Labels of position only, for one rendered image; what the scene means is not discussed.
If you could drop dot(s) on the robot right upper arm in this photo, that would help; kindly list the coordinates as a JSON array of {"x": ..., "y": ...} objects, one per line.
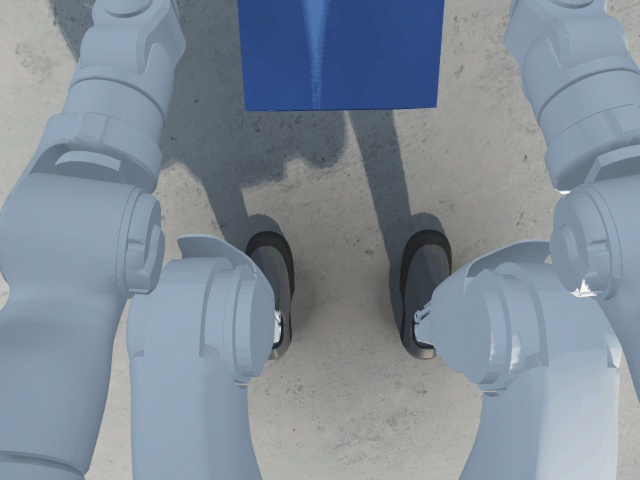
[{"x": 595, "y": 251}]

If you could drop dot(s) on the right robot forearm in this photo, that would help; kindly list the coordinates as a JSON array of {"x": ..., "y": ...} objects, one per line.
[{"x": 583, "y": 86}]

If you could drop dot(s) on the left robot shin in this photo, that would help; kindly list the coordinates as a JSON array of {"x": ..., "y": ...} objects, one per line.
[{"x": 200, "y": 245}]

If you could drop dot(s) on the left robot forearm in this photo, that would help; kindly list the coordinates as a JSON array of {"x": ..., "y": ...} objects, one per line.
[{"x": 118, "y": 99}]

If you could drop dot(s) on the robot left foot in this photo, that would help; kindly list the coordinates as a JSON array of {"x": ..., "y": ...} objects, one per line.
[{"x": 272, "y": 254}]

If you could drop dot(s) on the robot left upper arm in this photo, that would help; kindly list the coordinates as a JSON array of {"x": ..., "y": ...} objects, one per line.
[{"x": 73, "y": 251}]

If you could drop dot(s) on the carton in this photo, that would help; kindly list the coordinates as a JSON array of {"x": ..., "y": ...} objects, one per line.
[{"x": 320, "y": 55}]

